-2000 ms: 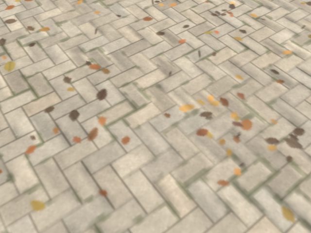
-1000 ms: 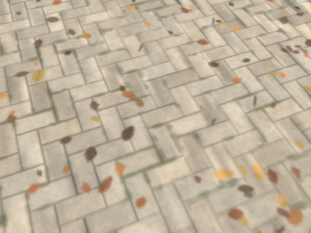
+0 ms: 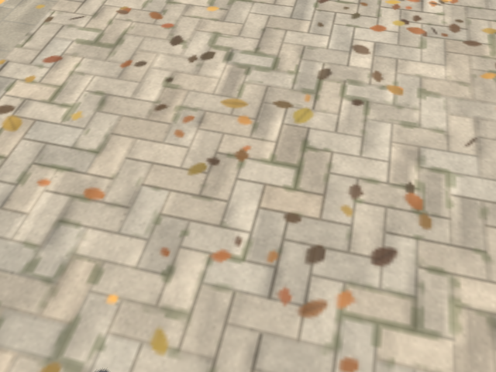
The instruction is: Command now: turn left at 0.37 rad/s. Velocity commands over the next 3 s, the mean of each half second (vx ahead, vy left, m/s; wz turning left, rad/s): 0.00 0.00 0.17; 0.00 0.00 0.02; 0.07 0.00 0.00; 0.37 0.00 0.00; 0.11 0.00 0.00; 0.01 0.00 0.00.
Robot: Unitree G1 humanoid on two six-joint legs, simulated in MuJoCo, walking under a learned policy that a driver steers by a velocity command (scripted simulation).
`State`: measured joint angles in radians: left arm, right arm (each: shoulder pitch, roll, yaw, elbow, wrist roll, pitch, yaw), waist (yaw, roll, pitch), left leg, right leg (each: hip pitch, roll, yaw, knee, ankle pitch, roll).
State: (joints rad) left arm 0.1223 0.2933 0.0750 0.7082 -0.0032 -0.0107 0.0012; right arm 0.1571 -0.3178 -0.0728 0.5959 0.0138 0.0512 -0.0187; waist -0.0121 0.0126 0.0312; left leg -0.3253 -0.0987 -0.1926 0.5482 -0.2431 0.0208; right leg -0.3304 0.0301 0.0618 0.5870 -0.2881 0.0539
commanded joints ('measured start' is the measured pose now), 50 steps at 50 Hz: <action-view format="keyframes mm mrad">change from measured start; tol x8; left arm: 1 49 131 32 -68 23 -25 -3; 2 2 207 42 -80 39 -18 2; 10 -46 82 1 -63 10 -8 12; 18 82 31 -25 -23 29 -27 -8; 21 -2 69 -18 -10 21 -17 1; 50 90 62 -15 235 4 10 44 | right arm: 1 5 -88 -18 -59 -6 -14 -6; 4 16 -176 -49 -52 -12 -29 -15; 11 0 -9 -2 -8 -8 -13 -6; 17 62 -139 -22 19 -27 -16 -12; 20 16 -39 2 39 -40 -32 7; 50 112 -8 21 232 -20 -65 -10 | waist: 1 18 50 -149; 2 -56 -193 -120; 3 -9 -263 -112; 6 -6 -147 -63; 15 10 -174 -98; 18 79 150 -133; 23 31 66 -23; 50 29 -3 -6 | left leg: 1 30 162 -205 -2 81 73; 3 -128 14 18 310 -396 -46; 6 -183 38 4 552 -306 -100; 12 2 89 147 134 -216 -127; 15 177 81 169 -216 82 -83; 17 314 229 13 -145 388 -9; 20 110 184 28 -165 35 29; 50 101 113 103 -141 131 -6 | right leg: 1 202 -141 99 -228 248 -71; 2 234 -307 291 -247 447 -191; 3 153 -415 423 -284 440 -340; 6 157 -306 273 -266 322 -287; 10 174 -208 117 -231 399 -244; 14 191 -209 128 -181 410 -241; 17 54 -130 51 -115 222 -100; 18 128 -74 -20 -150 73 -48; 50 161 -70 -24 -137 197 -19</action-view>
